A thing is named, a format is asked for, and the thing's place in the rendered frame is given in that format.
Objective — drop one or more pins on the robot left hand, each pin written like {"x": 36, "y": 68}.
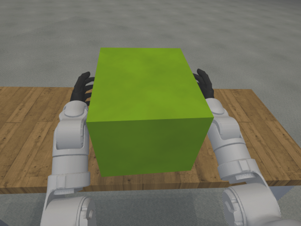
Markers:
{"x": 80, "y": 88}

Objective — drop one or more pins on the robot right forearm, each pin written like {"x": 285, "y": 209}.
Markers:
{"x": 234, "y": 160}

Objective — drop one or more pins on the right robot upper arm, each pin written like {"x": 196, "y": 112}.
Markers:
{"x": 252, "y": 205}

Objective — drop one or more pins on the table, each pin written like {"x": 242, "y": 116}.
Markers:
{"x": 30, "y": 115}

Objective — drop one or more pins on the left robot upper arm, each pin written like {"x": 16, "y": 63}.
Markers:
{"x": 72, "y": 211}

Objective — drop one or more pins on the robot left forearm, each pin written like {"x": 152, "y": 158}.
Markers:
{"x": 70, "y": 153}

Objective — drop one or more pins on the carton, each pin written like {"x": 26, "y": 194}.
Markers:
{"x": 147, "y": 113}

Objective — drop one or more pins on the robot right hand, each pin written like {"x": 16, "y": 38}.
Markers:
{"x": 204, "y": 84}

